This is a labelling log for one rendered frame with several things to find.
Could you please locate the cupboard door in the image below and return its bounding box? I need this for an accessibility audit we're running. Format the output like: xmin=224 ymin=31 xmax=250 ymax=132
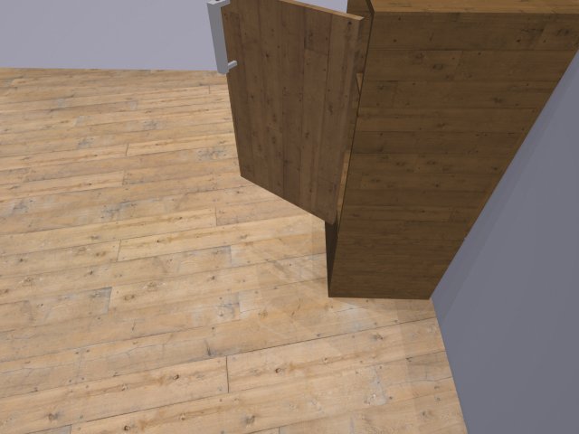
xmin=215 ymin=0 xmax=365 ymax=224

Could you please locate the handle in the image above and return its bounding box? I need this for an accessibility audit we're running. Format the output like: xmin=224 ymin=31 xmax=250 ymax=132
xmin=207 ymin=0 xmax=237 ymax=75

